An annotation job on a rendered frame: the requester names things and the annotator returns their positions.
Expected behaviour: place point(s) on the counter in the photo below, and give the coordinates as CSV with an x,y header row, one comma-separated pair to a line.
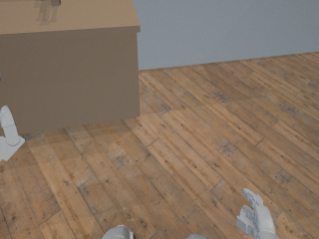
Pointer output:
x,y
66,63

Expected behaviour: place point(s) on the robot left thigh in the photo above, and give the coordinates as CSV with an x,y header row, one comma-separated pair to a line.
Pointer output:
x,y
120,232

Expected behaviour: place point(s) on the robot left hand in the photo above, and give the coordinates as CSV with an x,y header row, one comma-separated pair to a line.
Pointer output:
x,y
11,141

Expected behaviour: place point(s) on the robot right hand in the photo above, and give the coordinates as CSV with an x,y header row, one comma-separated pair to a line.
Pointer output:
x,y
257,220

